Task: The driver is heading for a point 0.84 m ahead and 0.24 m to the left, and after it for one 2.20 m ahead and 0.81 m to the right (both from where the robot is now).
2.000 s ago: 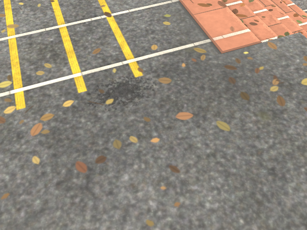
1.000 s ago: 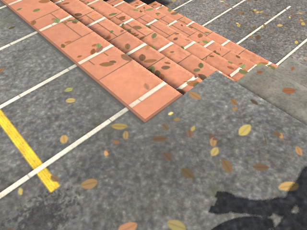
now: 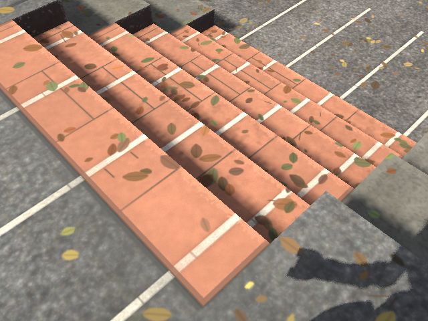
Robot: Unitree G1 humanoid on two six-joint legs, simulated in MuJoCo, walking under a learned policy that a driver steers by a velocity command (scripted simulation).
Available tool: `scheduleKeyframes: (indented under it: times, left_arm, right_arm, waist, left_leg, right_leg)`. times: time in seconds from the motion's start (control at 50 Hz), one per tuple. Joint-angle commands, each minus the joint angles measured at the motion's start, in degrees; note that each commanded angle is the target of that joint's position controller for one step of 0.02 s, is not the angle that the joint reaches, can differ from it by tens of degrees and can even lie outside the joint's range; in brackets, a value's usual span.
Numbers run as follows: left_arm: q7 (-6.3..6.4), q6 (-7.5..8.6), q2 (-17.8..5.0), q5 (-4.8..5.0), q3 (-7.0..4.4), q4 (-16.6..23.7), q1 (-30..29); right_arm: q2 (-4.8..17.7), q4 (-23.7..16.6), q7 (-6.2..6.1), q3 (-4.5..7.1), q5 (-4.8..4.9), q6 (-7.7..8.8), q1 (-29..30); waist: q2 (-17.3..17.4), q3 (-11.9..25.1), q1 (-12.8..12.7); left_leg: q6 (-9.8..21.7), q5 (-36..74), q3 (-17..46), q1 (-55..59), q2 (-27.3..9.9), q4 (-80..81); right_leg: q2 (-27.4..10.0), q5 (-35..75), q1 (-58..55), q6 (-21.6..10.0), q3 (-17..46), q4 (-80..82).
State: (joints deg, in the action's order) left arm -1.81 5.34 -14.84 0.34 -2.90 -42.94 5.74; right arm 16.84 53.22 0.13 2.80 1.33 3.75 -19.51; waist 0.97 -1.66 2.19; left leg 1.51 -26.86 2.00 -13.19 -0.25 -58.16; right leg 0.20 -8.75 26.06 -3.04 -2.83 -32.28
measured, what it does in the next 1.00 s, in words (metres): walks ahead: left foot, then right foot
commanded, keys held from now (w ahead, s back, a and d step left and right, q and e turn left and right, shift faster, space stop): w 0.74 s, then w+q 0.26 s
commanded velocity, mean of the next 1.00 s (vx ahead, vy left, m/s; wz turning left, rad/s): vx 0.50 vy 0.00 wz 0.06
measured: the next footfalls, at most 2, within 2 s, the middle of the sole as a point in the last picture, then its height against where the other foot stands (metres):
left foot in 0.46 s outside the picture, level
right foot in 0.98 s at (244, 254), level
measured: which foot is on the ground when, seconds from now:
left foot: up 0.00-0.44, down 0.46-1.00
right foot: down 0.00-0.48, up 0.50-0.96, down 0.98-1.00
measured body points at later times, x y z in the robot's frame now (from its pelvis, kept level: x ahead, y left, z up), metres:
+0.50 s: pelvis +0.30 +0.04 -0.01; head +0.32 +0.05 +0.44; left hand +0.25 +0.28 -0.15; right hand +0.50 -0.18 -0.10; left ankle +0.42 +0.14 -0.73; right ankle +0.09 -0.09 -0.72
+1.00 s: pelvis +0.55 +0.03 +0.00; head +0.56 +0.03 +0.45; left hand +0.73 +0.26 -0.10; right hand +0.54 -0.21 -0.14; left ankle +0.42 +0.14 -0.72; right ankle +0.63 -0.07 -0.73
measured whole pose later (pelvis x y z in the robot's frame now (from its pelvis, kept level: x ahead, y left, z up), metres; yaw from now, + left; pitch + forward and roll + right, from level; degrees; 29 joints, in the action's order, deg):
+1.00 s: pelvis +0.55 +0.03 +0.00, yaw +6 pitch +2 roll +1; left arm -1.6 5.7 -12.5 -3.1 0.1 -46.1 3.7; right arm 11.4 52.4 5.1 1.4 -4.3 6.0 -26.7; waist -1.4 0.8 4.7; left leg 2.6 -24.7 2.9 -4.7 2.4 -29.3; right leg -1.8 -10.5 23.8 -2.6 -1.7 -33.7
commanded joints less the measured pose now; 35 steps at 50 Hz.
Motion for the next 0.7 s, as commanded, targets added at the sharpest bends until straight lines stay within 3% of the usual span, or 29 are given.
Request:
scheduleKeyframes:
  times: [0.02, 0.04, 0.06, 0.1, 0.14, 0.16, 0.18, 0.22, 0.24, 0.28, 0.34, 0.42, 0.46, 0.48, 0.5, 0.52, 0.54, 0.56, 0.58, 0.6, 0.62, 0.66, 0.7]
  left_arm:
    - [0.29, -0.07, -8.0, -0.29, -2.12, -0.3, 10.7]
    - [0.16, 0.22, -6.2, -0.70, -1.61, 0.0, 8.2]
    - [0.04, 0.43, -5.7, -0.96, -1.45, 0.0, 7.0]
    - [0.03, 1.04, -6.2, -0.60, -1.62, -0.8, 7.1]
    - [0.51, 1.15, -7.6, -0.70, -2.03, -1.8, 8.3]
    - [0.20, 2.90, -2.0, -6.84, -0.42, -2.4, 12.5]
    - [-0.37, 2.98, -2.2, -6.79, -0.62, -3.7, 15.0]
    - [-1.49, 2.66, -4.2, -5.76, -0.66, -3.7, 14.5]
    - [-1.95, 2.49, -4.5, -5.38, -0.48, -4.2, 14.9]
    - [-2.61, 2.07, -4.4, -5.27, -0.16, -6.0, 17.6]
    - [-3.23, 1.79, -5.2, -5.16, -0.17, -7.9, 19.6]
    - [-2.32, 1.20, -6.7, -4.54, -0.62, -9.3, 19.5]
    - [-1.65, 0.99, -7.9, -4.31, -1.00, -9.6, 18.8]
    - [-1.63, 1.19, -6.3, -5.41, -0.59, -9.6, 20.2]
    - [1.27, -0.24, -5.1, 1.92, -0.82, -9.2, 25.9]
    - [2.06, -0.69, -3.0, 1.46, -0.32, -10.1, 26.8]
    - [2.31, -1.05, -4.0, 0.13, -1.07, -8.3, 20.7]
    - [2.18, -0.99, -3.3, -0.24, -0.89, -6.7, 15.9]
    - [1.97, -0.95, -3.2, -0.48, -0.88, -6.2, 14.1]
    - [1.79, -1.60, -3.3, -1.44, -1.06, -6.3, 14.4]
    - [1.51, -2.45, -3.0, -2.02, -1.01, -7.0, 15.7]
    - [0.82, -3.53, -2.3, -2.38, -0.90, -6.8, 15.2]
    - [0.47, -4.07, -2.1, -2.67, -0.60, -5.0, 10.7]
  right_arm:
    - [6.9, -6.3, 0.29, 1.20, 0.60, 2.67, 5.0]
    - [6.7, -6.2, 0.09, 1.61, -0.15, 2.11, 5.1]
    - [5.7, -5.8, 0.10, 1.60, -0.26, 1.35, 3.7]
    - [3.8, -5.3, -0.06, 1.38, -0.48, 0.13, 2.7]
    - [3.4, -6.4, -0.28, 1.35, -0.94, -0.28, 5.8]
    - [-2.1, -5.0, 2.24, -1.83, -9.28, 0.57, 3.3]
    - [-1.7, -5.0, 2.85, -1.36, -9.00, 0.81, 4.6]
    - [0.8, -6.9, 3.30, -1.18, -6.89, 0.95, 10.7]
    - [0.9, -7.7, 3.40, -1.42, -6.46, 0.84, 12.7]
    - [0.3, -9.1, 3.46, -2.12, -6.19, 0.32, 15.7]
    - [1.4, -11.4, 3.21, -2.20, -5.45, 0.10, 19.5]
    - [2.5, -13.4, 2.53, -1.80, -4.74, 0.30, 22.5]
    - [5.2, -12.6, 2.30, -0.37, -3.50, 1.15, 17.6]
    - [7.5, -10.3, 2.07, 0.57, -2.69, 1.90, 9.0]
    - [10.8, -6.3, 1.33, 2.14, -5.58, 1.41, -7.1]
    - [13.7, -4.3, 0.91, 3.58, -3.24, 0.49, -14.6]
    - [12.7, -3.5, 0.67, 3.07, -1.62, 0.35, -11.0]
    - [9.7, -3.8, 0.21, 2.55, -1.90, 0.21, -4.9]
    - [6.0, -4.3, 0.06, 1.55, -2.34, 0.20, -1.2]
    - [3.2, -4.4, -0.01, 0.84, -2.14, 0.12, 1.5]
    - [1.9, -4.5, -0.01, 0.52, -2.08, 0.06, 2.8]
    - [3.2, -4.2, 0.06, 0.89, -2.11, 0.59, 2.5]
    - [5.0, -3.1, -0.02, 1.49, -1.90, 1.01, 0.7]
  waist:
    - [-4.8, 7.1, -5.8]
    - [-5.0, 5.0, -3.9]
    - [-6.1, 4.3, -2.4]
    - [-5.7, 3.4, -1.1]
    - [-4.5, 1.5, -1.3]
    - [-4.2, 0.9, -2.4]
    - [-4.0, -0.6, -3.3]
    - [-3.8, -0.5, -4.1]
    - [-3.7, -0.5, -4.2]
    - [-4.5, -1.3, -5.1]
    - [-4.9, -2.6, -5.5]
    - [-5.0, -3.4, -5.1]
    - [-4.6, 0.6, -1.2]
    - [-1.7, 8.7, 1.1]
    - [0.7, 15.8, 4.2]
    - [9.3, 24.7, 6.6]
    - [5.7, 18.2, 4.6]
    - [3.8, 10.1, 2.5]
    - [4.4, 6.3, 1.0]
    - [5.0, 4.3, -1.2]
    - [5.3, 3.9, -2.6]
    - [3.9, 3.7, -3.4]
    - [2.8, 1.1, -3.4]
  left_leg:
    - [1.3, 5.0, 1.9, -29.6, -5.3, -13.8]
    - [1.2, 8.1, 2.3, -26.5, -7.2, -10.0]
    - [0.8, 9.9, 2.4, -23.3, -7.9, -8.3]
    - [-0.2, 11.9, 1.7, -21.6, -8.3, -5.2]
    - [-1.4, 16.4, 1.5, -24.4, -8.5, 0.0]
    - [-1.2, 22.3, 1.5, -28.0, -7.0, 0.7]
    - [-1.3, 25.4, 1.8, -31.0, -6.9, 4.0]
    - [-1.6, 31.0, 0.2, -31.2, -6.3, 9.7]
    - [-1.5, 33.2, -0.3, -29.5, -6.0, 12.7]
    - [-0.9, 34.4, -1.3, -28.0, -5.3, 17.8]
    - [0.7, 33.0, -1.7, -25.8, -3.9, 23.4]
    - [3.7, 27.0, -2.7, -22.7, -2.0, 28.3]
    - [6.5, 28.5, -6.7, -8.0, 1.6, 29.4]
    - [9.5, 31.2, -4.9, 7.8, 0.9, 24.7]
    - [13.2, 37.9, 13.4, 30.6, -14.7, 21.4]
    - [16.7, 37.3, 32.7, 34.5, -23.9, 32.1]
    - [14.3, 36.3, 30.4, 29.8, -20.3, 35.2]
    - [12.1, 34.7, 22.6, 21.2, -18.3, 36.7]
    - [11.0, 35.5, 17.7, 15.2, -16.3, 38.6]
    - [10.0, 33.5, 14.8, 9.8, -14.2, 40.9]
    - [9.6, 30.8, 12.5, 6.1, -12.9, 42.9]
    - [10.9, 27.2, 11.3, 3.0, -12.8, 46.1]
    - [12.1, 23.0, 10.1, 1.9, -13.1, 49.7]
  right_leg:
    - [-17.2, -3.5, -29.1, -11.0, 25.9, 17.1]
    - [-15.3, 0.4, -23.4, -10.2, 21.9, 18.9]
    - [-14.1, 2.3, -19.8, -10.1, 19.6, 20.7]
    - [-13.3, 6.2, -16.4, -10.9, 16.0, 23.2]
    - [-13.1, 9.5, -16.0, -11.4, 13.2, 24.8]
    - [-12.8, 2.5, -17.9, -12.7, 12.2, 25.1]
    - [-13.2, 0.8, -19.0, -12.9, 12.4, 25.3]
    - [-12.3, 0.9, -18.4, -12.7, 10.0, 24.8]
    - [-12.1, 2.3, -17.2, -12.6, 8.8, 24.4]
    - [-12.5, 5.6, -18.4, -12.8, 7.6, 23.8]
    - [-14.0, 7.1, -22.5, -12.3, 7.5, 23.4]
    - [-16.3, 12.3, -31.0, -9.5, 7.5, 21.6]
    - [-13.1, 28.5, -28.8, -6.2, 4.1, 13.8]
    - [-8.5, 30.4, -24.0, -2.4, 0.2, 1.8]
    - [-3.6, 16.2, -3.1, 1.5, -2.5, -21.9]
    - [4.1, -23.7, 3.0, 2.7, 0.4, -39.7]
    - [1.9, -22.9, 8.5, 1.4, 8.3, -43.7]
    - [-1.0, -18.1, 10.0, 0.5, 7.8, -41.8]
    - [-3.1, -14.1, 9.4, -0.2, 7.3, -38.3]
    - [-4.3, -12.1, 6.6, -0.1, 6.8, -35.6]
    - [-5.1, -11.5, 3.5, 0.3, 6.4, -33.7]
    - [-5.3, -10.5, 2.0, 0.7, 5.3, -31.8]
    - [-6.8, -6.4, 5.3, 1.6, 4.6, -27.3]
